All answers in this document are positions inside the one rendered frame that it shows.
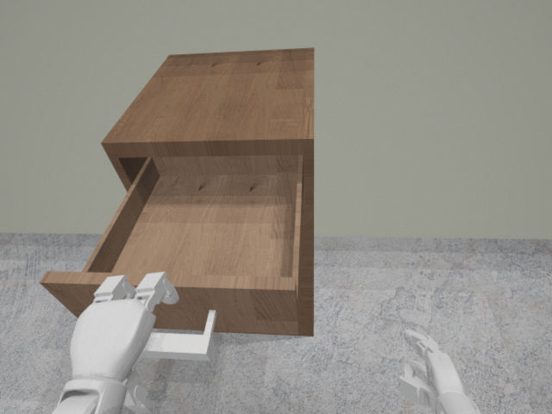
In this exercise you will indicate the drawer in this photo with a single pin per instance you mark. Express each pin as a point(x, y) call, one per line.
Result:
point(227, 230)

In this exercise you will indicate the cabinet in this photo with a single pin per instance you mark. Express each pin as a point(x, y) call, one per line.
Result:
point(227, 104)

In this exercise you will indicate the left robot hand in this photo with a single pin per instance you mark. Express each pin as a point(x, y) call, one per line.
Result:
point(111, 333)

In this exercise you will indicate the robot left forearm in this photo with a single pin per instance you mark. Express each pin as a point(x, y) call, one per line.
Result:
point(92, 395)

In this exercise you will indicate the right robot hand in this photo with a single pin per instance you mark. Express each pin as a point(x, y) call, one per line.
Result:
point(423, 384)

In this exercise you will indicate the handle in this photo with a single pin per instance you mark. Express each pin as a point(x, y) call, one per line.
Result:
point(182, 346)

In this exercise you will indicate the robot right forearm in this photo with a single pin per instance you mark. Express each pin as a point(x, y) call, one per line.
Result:
point(455, 403)

